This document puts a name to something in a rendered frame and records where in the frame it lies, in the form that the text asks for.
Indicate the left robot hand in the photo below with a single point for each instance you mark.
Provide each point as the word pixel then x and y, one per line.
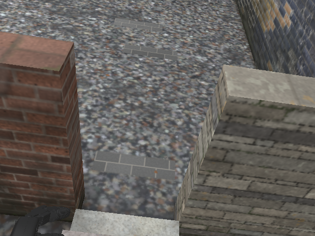
pixel 28 225

